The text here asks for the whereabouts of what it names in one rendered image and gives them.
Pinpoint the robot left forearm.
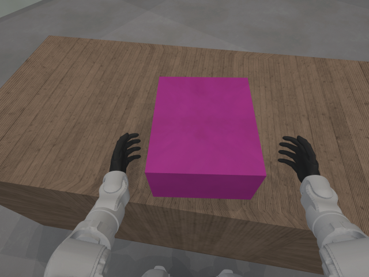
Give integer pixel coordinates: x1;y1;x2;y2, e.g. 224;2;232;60
44;171;130;277

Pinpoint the robot left upper arm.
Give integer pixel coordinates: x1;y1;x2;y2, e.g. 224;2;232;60
46;238;111;277

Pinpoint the robot left shin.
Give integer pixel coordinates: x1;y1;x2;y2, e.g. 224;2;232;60
154;266;166;271

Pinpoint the robot right shin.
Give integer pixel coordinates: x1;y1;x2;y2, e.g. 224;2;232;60
218;269;233;276

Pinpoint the robot right forearm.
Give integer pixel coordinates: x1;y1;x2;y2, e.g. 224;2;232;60
300;175;369;249

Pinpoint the robot left hand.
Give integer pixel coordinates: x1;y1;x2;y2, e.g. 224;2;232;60
109;133;141;173

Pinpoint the robot shin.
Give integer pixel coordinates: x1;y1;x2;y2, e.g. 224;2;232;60
154;266;166;271
218;269;233;276

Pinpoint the pedestal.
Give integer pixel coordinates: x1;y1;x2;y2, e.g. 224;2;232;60
0;35;369;275

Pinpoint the robot right hand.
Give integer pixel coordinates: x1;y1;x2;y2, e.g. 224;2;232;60
278;136;320;183

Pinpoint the carton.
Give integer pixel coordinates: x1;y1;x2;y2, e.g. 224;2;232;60
145;77;266;200

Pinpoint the robot right upper arm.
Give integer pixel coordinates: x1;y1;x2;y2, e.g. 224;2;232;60
319;237;369;277

